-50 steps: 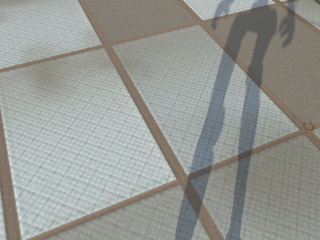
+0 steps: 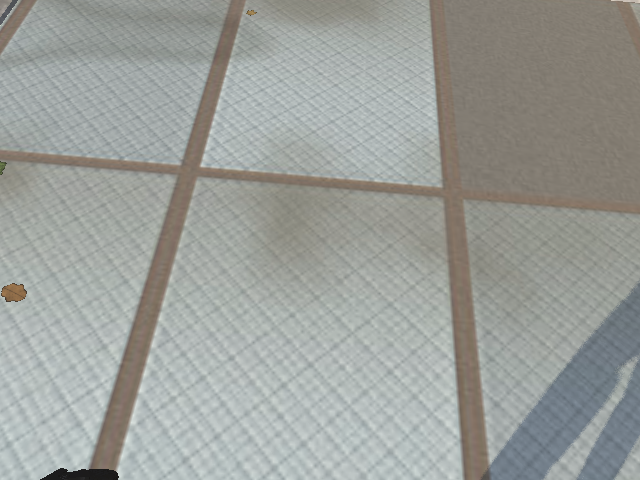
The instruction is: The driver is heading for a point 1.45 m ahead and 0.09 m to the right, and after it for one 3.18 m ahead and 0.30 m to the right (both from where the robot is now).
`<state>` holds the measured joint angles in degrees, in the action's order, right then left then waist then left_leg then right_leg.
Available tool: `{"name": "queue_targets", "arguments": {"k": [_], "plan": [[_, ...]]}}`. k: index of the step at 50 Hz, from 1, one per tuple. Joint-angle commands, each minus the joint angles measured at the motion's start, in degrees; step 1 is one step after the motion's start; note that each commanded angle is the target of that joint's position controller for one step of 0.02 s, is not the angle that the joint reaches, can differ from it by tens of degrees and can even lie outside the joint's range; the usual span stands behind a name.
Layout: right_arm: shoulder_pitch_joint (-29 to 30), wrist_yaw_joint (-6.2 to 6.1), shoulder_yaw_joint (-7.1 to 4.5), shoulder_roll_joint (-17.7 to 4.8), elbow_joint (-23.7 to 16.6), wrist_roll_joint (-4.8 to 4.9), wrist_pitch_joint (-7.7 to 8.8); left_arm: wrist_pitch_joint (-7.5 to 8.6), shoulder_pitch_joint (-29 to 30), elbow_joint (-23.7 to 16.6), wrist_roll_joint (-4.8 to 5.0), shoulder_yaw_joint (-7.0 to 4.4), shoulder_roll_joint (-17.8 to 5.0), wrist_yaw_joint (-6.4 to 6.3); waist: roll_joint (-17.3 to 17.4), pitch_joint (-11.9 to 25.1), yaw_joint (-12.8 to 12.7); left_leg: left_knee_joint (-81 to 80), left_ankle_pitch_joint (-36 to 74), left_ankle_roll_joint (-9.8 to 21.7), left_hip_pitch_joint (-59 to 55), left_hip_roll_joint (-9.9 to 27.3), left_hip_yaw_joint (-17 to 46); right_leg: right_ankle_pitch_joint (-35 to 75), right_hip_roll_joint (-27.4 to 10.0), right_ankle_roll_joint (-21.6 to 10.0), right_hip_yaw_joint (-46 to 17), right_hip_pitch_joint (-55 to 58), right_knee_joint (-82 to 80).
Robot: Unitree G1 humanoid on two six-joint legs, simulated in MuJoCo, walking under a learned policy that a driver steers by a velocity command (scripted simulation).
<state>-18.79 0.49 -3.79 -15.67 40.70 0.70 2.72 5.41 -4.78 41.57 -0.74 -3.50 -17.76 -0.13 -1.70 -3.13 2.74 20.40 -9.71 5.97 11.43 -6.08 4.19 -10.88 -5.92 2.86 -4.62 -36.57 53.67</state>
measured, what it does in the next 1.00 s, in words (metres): walks ahead: right foot, then left foot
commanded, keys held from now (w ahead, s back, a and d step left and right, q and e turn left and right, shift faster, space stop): w+q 0.16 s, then w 0.64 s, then w+e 0.20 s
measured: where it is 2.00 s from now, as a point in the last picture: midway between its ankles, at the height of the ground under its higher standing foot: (294, 223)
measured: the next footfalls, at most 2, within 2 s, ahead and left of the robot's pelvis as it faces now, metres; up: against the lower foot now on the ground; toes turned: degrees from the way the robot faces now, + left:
right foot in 0.24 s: +0.33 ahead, -0.14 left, +0.00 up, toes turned +11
left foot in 0.74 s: +0.55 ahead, +0.16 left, +0.00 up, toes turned +13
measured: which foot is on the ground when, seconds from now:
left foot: down 0.00-0.26, up 0.28-0.72, down 0.74-1.00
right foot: up 0.00-0.22, down 0.24-0.76, up 0.78-1.00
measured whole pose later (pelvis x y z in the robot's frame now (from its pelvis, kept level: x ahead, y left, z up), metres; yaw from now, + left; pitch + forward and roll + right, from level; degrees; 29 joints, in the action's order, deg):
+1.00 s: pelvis +0.54 +0.07 +0.00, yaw +8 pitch +1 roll +1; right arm -17.8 1.1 -3.2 -15.2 45.3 -1.0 5.3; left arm 2.8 -11.9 46.5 1.3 -3.2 -18.2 0.4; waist -3.1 -0.9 1.9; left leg 15.8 -10.1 3.5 6.6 -3.0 -5.3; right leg -8.5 -5.6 0.8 -4.4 -38.5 57.3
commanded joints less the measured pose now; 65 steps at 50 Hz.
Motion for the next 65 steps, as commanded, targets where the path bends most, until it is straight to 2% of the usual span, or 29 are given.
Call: {"name": "queue_targets", "arguments": {"k": [1,7,10,11,12,13,14,15,17,20,26,33,35,36,37,38,39,40,41,42,43,47,53,57,59,61,63,64,65], "plan": [[1.23,-1.28,-2.80,-10.26,-3.93,0.33,0.74,0.28,3.34,-3.86,0.00,-0.38,-2.57,0.15,5.15,3.06,-0.61,-7.40,10.54,8.14,1.16,11.53,10.45,10.87,2.43,1.53,1.37,2.41,-11.76],[-2.92,-1.73,-2.90,-10.06,-1.80,0.87,-0.16,1.58,9.67,-6.12,1.14,-0.64,-4.24,1.69,6.96,2.06,1.61,-2.40,3.45,5.92,-2.27,13.27,16.22,14.67,5.48,0.01,-0.16,7.40,-24.78],[-2.16,-1.98,-2.89,-9.52,-1.48,0.50,-0.69,2.35,4.86,-4.95,1.18,-1.47,-5.85,2.00,9.60,3.01,-0.94,2.61,7.77,4.67,-5.88,14.98,18.98,8.74,5.49,-2.62,0.78,12.22,-26.49],[-1.75,-1.87,-2.40,-8.20,-1.54,0.36,-0.75,2.64,-0.09,-3.48,0.76,-2.16,-6.74,1.75,9.47,5.24,-3.45,7.16,13.06,3.44,-5.69,12.89,17.72,9.07,6.02,-4.26,2.19,19.16,-28.81],[-1.77,-1.56,-1.31,-5.52,-2.04,-0.18,-0.62,2.93,-6.95,-2.51,-0.18,-2.86,-8.75,1.47,7.14,11.75,-6.63,18.58,12.61,1.57,-2.11,9.93,14.62,8.43,0.82,-7.45,-2.05,31.52,-27.23],[-8.52,-1.59,-0.28,-2.44,-2.50,0.27,-0.22,2.64,-14.70,-1.34,-1.04,-4.05,-13.37,1.28,-5.28,20.86,-6.06,38.02,-1.91,-2.93,14.60,2.46,8.03,2.14,-11.04,-15.67,-22.01,52.37,-27.47],[-11.61,-1.69,0.00,-3.61,-2.18,1.39,0.23,1.98,-18.32,1.36,0.60,-4.11,-12.21,2.05,-16.92,22.02,-5.87,50.12,-23.61,-4.64,27.95,0.58,6.27,-13.95,-17.12,-20.03,-42.05,57.47,-35.90],[-6.42,-1.64,-1.09,-8.60,-2.09,1.78,0.37,1.77,-15.46,0.56,1.69,-2.80,-7.65,2.06,-8.89,13.41,-7.12,54.48,-20.29,-4.56,32.93,3.74,8.19,-22.27,-15.47,-17.88,-38.56,51.30,-38.11],[3.24,-1.48,-1.15,-8.77,-4.24,0.33,0.55,0.89,-9.63,-0.09,0.61,-1.54,-4.71,1.80,-1.55,3.39,-6.18,51.38,-12.81,-4.26,31.93,7.55,4.47,-12.06,-10.73,-15.32,-23.83,36.79,-39.78],[2.43,-0.75,-0.83,-5.76,-3.92,0.03,0.69,1.12,-8.09,0.74,0.28,-0.70,-2.91,1.48,-4.23,2.84,-3.12,43.20,-8.33,-4.40,25.81,11.07,2.21,0.49,-6.32,-14.72,-14.39,29.60,-42.70],[11.47,-0.10,0.90,-2.52,-6.41,-0.48,1.46,0.72,-11.46,3.24,1.54,-1.57,-7.28,0.86,-2.49,1.73,-5.55,23.00,5.26,-6.24,25.09,11.70,-1.60,11.51,-5.08,-15.16,-4.53,29.16,-45.81],[20.59,1.51,0.72,-3.76,-9.26,0.49,2.22,-1.15,-17.59,6.87,2.37,-1.62,-8.91,0.60,-2.99,-0.16,-7.50,10.09,8.04,-4.47,20.79,8.83,-3.26,15.24,-7.96,-12.79,-2.80,35.75,-42.32],[16.90,1.62,-0.10,-5.55,-8.49,0.26,2.39,-1.82,-16.75,7.16,2.41,-1.88,-10.02,0.29,-3.48,2.02,-4.33,7.54,5.34,-2.60,13.95,7.15,-4.70,25.66,-8.00,-11.43,-1.70,37.40,-37.02],[10.34,1.32,-1.22,-7.44,-6.46,-0.06,2.33,-2.05,-16.22,7.10,2.44,-1.67,-9.65,0.15,-2.66,6.09,-0.71,5.83,5.92,-1.03,4.14,5.76,-6.05,33.48,-5.84,-10.15,0.64,35.99,-29.22],[1.06,0.75,-2.50,-10.41,-4.17,-0.41,2.15,-1.96,-15.83,6.29,1.71,-0.83,-7.86,-0.01,-1.09,12.68,3.46,7.57,6.91,1.38,-10.64,9.41,-2.58,30.10,-3.20,-8.19,2.86,28.82,-17.02],[-6.02,0.21,-3.73,-16.15,-3.35,-1.63,1.65,-1.05,-19.62,4.15,0.68,0.98,-2.37,0.10,10.79,21.56,3.62,7.14,2.10,8.82,-32.31,24.23,20.04,8.10,4.37,-4.08,6.73,7.49,5.08],[-7.58,0.41,-3.12,-13.89,-2.55,-0.54,1.34,0.11,-20.43,4.69,1.16,1.27,-2.53,0.35,17.39,25.81,3.55,-0.83,-5.13,13.05,-35.11,29.00,37.21,-21.78,7.89,-3.56,0.61,-2.34,15.66],[-4.21,0.54,-1.87,-10.60,-2.60,-0.17,1.34,0.76,-16.62,3.75,2.59,-0.15,-7.49,0.82,12.50,17.25,3.39,-2.27,-9.36,10.79,-28.91,27.06,31.42,-19.86,4.21,-4.12,-1.21,-7.87,19.78],[-0.62,0.48,-1.29,-8.80,-3.04,-0.28,1.35,0.91,-12.86,2.98,3.20,-0.14,-7.50,1.01,9.34,11.20,2.26,-3.40,-7.46,8.89,-21.12,24.82,22.96,-14.89,1.61,-4.57,0.15,-8.06,18.49],[2.74,0.68,-0.84,-7.35,-3.01,-0.73,1.54,0.66,-11.16,2.91,2.63,-0.15,-6.72,0.91,6.17,7.05,0.59,-5.69,-4.01,7.80,-13.73,22.46,17.61,-10.81,-0.14,-4.30,0.92,-6.35,15.17],[5.05,0.82,-0.39,-5.73,-3.05,-1.12,2.05,-0.06,-11.53,3.30,2.08,-0.50,-6.33,0.76,6.81,5.15,-1.26,-7.78,-0.11,6.87,-8.61,20.73,13.59,-7.72,-1.77,-4.00,0.31,-3.28,12.38],[6.51,0.73,-0.96,-6.30,-0.80,-1.62,3.94,-2.55,-12.46,3.68,2.17,-0.19,-3.03,0.36,6.33,2.58,-3.75,-13.18,8.27,7.11,-1.21,19.69,3.61,-0.23,-1.76,-2.07,-1.45,-0.58,8.46],[4.52,-0.49,-1.34,-8.22,2.13,-1.42,3.94,-1.94,-3.03,0.67,1.66,0.33,-1.34,1.66,4.08,-0.12,-0.80,-14.81,13.37,4.09,-3.64,17.87,-7.84,17.74,0.22,-2.33,1.25,-0.42,-10.71],[0.19,-0.89,-1.84,-9.58,4.90,-0.59,2.59,-1.93,3.60,-2.94,1.74,0.88,-0.70,2.96,2.97,-2.19,1.84,-12.66,16.16,3.39,-12.54,20.61,-10.26,15.76,0.83,-4.17,3.38,-3.64,-17.38],[-0.56,-1.12,-2.14,-10.25,5.68,-0.12,1.45,-1.96,5.27,-4.80,1.73,0.74,-1.17,3.72,3.51,-2.17,1.70,-9.22,22.67,2.61,-17.36,21.96,-11.14,10.28,1.70,-5.55,5.15,-4.81,-18.85],[0.41,-1.69,-2.53,-11.68,5.43,0.02,0.40,-2.14,3.47,-5.73,1.76,0.00,-2.60,4.23,5.62,0.62,-0.36,-2.32,41.13,1.18,-19.52,22.07,-12.97,4.01,4.79,-7.56,8.70,0.47,-19.00],[1.61,-2.48,-2.65,-12.49,4.85,0.02,-0.68,-2.46,-7.99,-3.71,1.91,-2.34,-6.48,3.87,6.45,7.75,-7.10,14.66,53.56,-1.08,-16.39,20.07,-15.37,2.53,9.45,-10.65,11.05,16.90,-21.06],[1.43,-2.88,-2.13,-11.70,3.94,-0.37,-0.47,-2.85,-17.76,-1.61,2.04,-4.35,-10.61,2.87,3.03,13.12,-11.70,30.00,42.15,-3.36,-4.58,17.86,-15.57,4.69,6.71,-13.64,3.95,34.48,-23.15],[-4.70,-1.64,0.68,-3.10,1.06,-2.51,1.24,-2.97,-19.37,-1.49,2.50,-5.65,-17.32,2.02,-12.26,18.82,-6.23,51.80,-10.28,-7.54,23.09,6.89,-13.37,0.34,-9.09,-24.58,-26.52,57.39,-24.76]]}}
Keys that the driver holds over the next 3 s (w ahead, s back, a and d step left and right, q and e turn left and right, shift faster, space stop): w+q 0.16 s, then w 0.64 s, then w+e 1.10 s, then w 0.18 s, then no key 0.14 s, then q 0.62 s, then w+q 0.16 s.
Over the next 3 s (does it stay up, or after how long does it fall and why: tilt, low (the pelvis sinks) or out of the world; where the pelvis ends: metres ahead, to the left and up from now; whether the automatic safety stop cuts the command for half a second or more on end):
stays up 1.33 -0.06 0.00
